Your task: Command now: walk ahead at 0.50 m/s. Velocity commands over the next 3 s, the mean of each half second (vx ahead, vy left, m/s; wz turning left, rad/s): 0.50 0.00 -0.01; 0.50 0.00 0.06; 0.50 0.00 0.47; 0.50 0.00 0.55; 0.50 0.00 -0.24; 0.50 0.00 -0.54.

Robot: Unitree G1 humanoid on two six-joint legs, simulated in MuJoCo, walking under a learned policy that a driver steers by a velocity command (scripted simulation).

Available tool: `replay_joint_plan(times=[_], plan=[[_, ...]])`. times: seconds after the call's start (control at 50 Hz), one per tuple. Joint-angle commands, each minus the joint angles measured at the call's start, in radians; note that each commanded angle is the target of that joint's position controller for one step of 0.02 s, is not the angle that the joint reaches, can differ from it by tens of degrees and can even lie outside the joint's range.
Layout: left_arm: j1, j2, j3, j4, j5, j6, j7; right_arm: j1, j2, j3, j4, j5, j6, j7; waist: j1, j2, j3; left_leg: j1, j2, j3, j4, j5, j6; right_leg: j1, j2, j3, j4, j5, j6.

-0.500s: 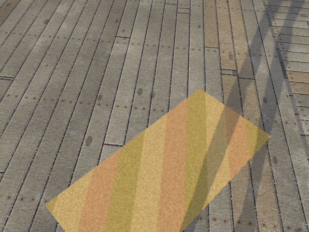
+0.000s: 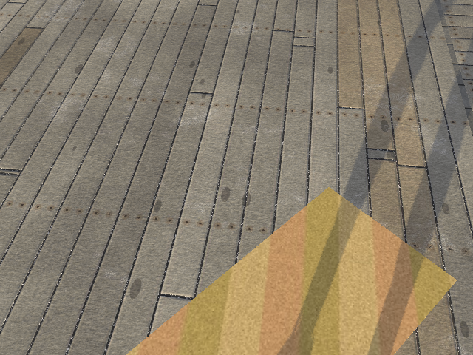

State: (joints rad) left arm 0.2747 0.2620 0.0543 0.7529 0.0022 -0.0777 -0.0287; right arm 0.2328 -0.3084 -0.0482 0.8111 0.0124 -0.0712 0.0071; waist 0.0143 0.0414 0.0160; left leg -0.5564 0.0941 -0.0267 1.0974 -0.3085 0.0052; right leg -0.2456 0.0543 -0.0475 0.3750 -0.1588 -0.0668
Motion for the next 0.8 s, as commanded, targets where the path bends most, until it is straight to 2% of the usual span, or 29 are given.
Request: replay_joint_plan(times=[0.02, 0.06, 0.12, 0.2, 0.26, 0.28, 0.3, 0.32, 0.34, 0.36, 0.38, 0.4, 0.42, 0.44, 0.46, 0.48, 0.52, 0.58, 0.64, 0.72, 0.76, 0.8], plan=[[-0.034, 0.139, 0.035, -0.048, -0.002, -0.029, 0.006, 0.021, -0.048, -0.012, -0.054, -0.010, 0.007, -0.007, -0.035, -0.106, -0.015, -0.097, 0.055, -0.033, -0.089, 0.112, -0.026, 0.048, -0.276, 0.238, -0.239, 0.177, -0.199], [-0.011, 0.150, 0.038, -0.030, -0.004, -0.026, 0.014, -0.047, -0.036, -0.007, -0.070, -0.014, 0.003, -0.004, -0.016, -0.092, 0.002, -0.108, 0.052, -0.028, -0.221, 0.236, -0.031, 0.057, -0.255, 0.184, -0.250, 0.189, -0.180], [0.032, 0.170, 0.042, -0.003, -0.012, -0.017, 0.022, -0.153, -0.018, 0.003, -0.092, -0.008, -0.008, 0.008, 0.024, -0.091, 0.023, -0.058, 0.018, 0.002, -0.414, 0.381, -0.027, 0.066, -0.229, 0.121, -0.250, 0.175, -0.147], [0.105, 0.190, 0.047, 0.044, -0.023, -0.001, 0.025, -0.255, -0.032, 0.003, -0.130, 0.003, -0.016, 0.027, 0.059, -0.096, 0.043, -0.061, -0.008, 0.003, -0.532, 0.375, -0.006, 0.177, -0.278, 0.135, -0.209, 0.148, -0.134], [0.107, 0.203, 0.054, 0.066, -0.026, 0.015, 0.032, -0.247, -0.058, -0.005, -0.139, 0.002, -0.023, 0.039, 0.034, -0.114, 0.032, -0.024, -0.025, 0.008, -0.582, 0.266, 0.033, 0.266, -0.316, 0.153, -0.139, 0.231, -0.108], [0.093, 0.209, 0.055, 0.067, -0.026, 0.021, 0.035, -0.201, -0.073, -0.013, -0.128, 0.000, -0.025, 0.039, 0.003, -0.123, 0.006, 0.051, -0.046, 0.031, -0.600, 0.238, 0.049, 0.277, -0.309, 0.143, -0.082, 0.341, -0.094], [0.079, 0.201, 0.051, 0.067, -0.025, 0.027, 0.037, -0.093, -0.102, -0.031, -0.095, -0.003, -0.026, 0.034, -0.056, -0.114, -0.059, 0.205, -0.078, 0.062, -0.625, 0.236, 0.073, 0.263, -0.267, 0.106, 0.049, 0.485, -0.070], [0.087, 0.161, 0.034, 0.058, -0.013, 0.028, 0.041, 0.071, -0.160, -0.055, -0.052, -0.009, -0.025, 0.025, -0.119, -0.076, -0.183, 0.464, -0.025, 0.011, -0.590, 0.273, 0.115, 0.154, -0.213, 0.060, 0.270, 0.440, -0.036], [0.191, 0.066, 0.002, 0.028, -0.005, 0.012, 0.035, 0.186, -0.265, -0.081, -0.036, -0.026, -0.018, 0.018, -0.106, 0.135, -0.342, 0.871, 0.229, -0.403, -0.607, 0.155, 0.266, -0.244, -0.073, -0.004, 0.669, 0.103, 0.043], [0.174, 0.073, -0.001, 0.042, -0.007, -0.008, 0.032, 0.223, -0.208, -0.067, -0.024, -0.005, -0.012, 0.021, -0.127, 0.228, -0.404, 0.944, 0.291, -0.692, -0.765, 0.011, 0.317, -0.424, -0.003, 0.115, 0.843, -0.414, 0.056], [0.100, 0.159, 0.023, 0.022, -0.034, -0.023, 0.024, 0.165, -0.159, -0.047, -0.032, 0.001, -0.012, 0.021, -0.126, 0.149, -0.268, 0.849, 0.268, -0.594, -0.790, -0.085, 0.271, -0.529, -0.065, 0.160, 0.926, -0.385, 0.040], [0.028, 0.161, 0.022, 0.002, -0.043, -0.028, 0.023, 0.098, -0.133, -0.039, -0.047, -0.004, -0.011, 0.018, -0.106, 0.087, -0.167, 0.714, 0.234, -0.470, -0.807, -0.062, 0.240, -0.541, -0.117, 0.129, 0.905, -0.298, 0.028], [-0.011, 0.154, 0.022, -0.005, -0.030, -0.026, 0.026, 0.036, -0.106, -0.031, -0.052, -0.012, -0.011, 0.020, -0.078, 0.037, -0.086, 0.574, 0.195, -0.378, -0.842, 0.011, 0.228, -0.514, -0.152, 0.110, 0.839, -0.223, 0.029], [-0.001, 0.146, 0.028, -0.001, -0.019, -0.016, 0.030, -0.002, -0.077, -0.021, -0.058, -0.023, -0.017, 0.022, -0.042, 0.050, -0.055, 0.476, 0.167, -0.318, -0.876, 0.075, 0.218, -0.452, -0.184, 0.120, 0.784, -0.167, 0.031], [0.023, 0.129, 0.026, 0.008, -0.017, -0.005, 0.030, -0.021, -0.072, -0.021, -0.058, -0.026, -0.021, 0.023, -0.019, 0.073, -0.046, 0.413, 0.152, -0.284, -0.904, 0.125, 0.222, -0.395, -0.193, 0.121, 0.759, -0.138, 0.039], [0.039, 0.111, 0.024, 0.017, -0.015, 0.006, 0.032, -0.025, -0.071, -0.022, -0.053, -0.021, -0.027, 0.024, -0.007, 0.069, -0.044, 0.382, 0.141, -0.245, -0.926, 0.175, 0.229, -0.371, -0.197, 0.116, 0.736, -0.121, 0.048], [0.009, 0.098, 0.022, 0.008, -0.009, 0.016, 0.036, -0.011, -0.092, -0.028, -0.036, -0.018, -0.036, 0.019, -0.001, 0.042, -0.024, 0.366, 0.131, -0.182, -0.958, 0.261, 0.238, -0.396, -0.201, 0.108, 0.667, -0.050, 0.067], [-0.085, 0.082, 0.016, -0.017, -0.003, 0.012, 0.033, 0.029, -0.111, -0.034, -0.010, -0.013, -0.032, 0.005, -0.024, 0.014, -0.002, 0.398, 0.113, -0.105, -0.973, 0.343, 0.222, -0.435, -0.199, 0.101, 0.488, 0.113, 0.083], [-0.188, 0.058, 0.006, -0.039, -0.008, 0.002, 0.022, 0.072, -0.125, -0.036, 0.014, -0.005, -0.025, -0.003, -0.061, 0.015, 0.021, 0.413, 0.088, -0.045, -0.981, 0.331, 0.196, -0.394, -0.168, 0.071, 0.307, 0.244, 0.081], [-0.299, 0.062, 0.001, -0.077, -0.018, -0.007, 0.001, 0.146, -0.139, -0.041, 0.058, 0.004, -0.008, -0.007, -0.100, 0.014, 0.055, 0.517, 0.130, -0.050, -0.948, 0.312, 0.192, -0.402, -0.142, 0.062, 0.187, 0.243, 0.066], [-0.320, 0.074, 0.003, -0.092, -0.019, -0.012, -0.010, 0.153, -0.146, -0.045, 0.072, 0.008, 0.004, -0.011, -0.092, 0.022, 0.061, 0.584, 0.161, -0.063, -0.909, 0.354, 0.181, -0.409, -0.135, 0.068, 0.151, 0.180, 0.043], [-0.282, 0.097, 0.010, -0.087, -0.017, -0.016, -0.015, 0.141, -0.158, -0.051, 0.078, 0.010, 0.014, -0.015, -0.060, 0.038, 0.036, 0.625, 0.174, -0.065, -0.847, 0.478, 0.162, -0.337, -0.113, 0.052, 0.127, 0.105, 0.016]])
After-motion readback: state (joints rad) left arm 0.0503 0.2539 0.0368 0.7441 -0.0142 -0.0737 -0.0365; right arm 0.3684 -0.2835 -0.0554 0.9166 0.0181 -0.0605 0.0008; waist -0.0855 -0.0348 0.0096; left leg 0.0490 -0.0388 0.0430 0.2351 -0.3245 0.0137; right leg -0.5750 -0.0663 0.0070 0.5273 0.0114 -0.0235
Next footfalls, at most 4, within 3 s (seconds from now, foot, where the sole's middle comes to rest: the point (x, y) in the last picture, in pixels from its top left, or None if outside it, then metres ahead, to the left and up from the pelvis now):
0.32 left None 0.35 0.16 -0.78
0.86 right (286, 301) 0.64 -0.08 -0.78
1.40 left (199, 227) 0.90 0.19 -0.78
1.88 right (222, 152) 1.25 0.13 -0.78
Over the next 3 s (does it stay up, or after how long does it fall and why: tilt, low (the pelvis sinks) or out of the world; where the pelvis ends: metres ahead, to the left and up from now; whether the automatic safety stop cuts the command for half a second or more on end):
stays up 1.56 0.36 -0.01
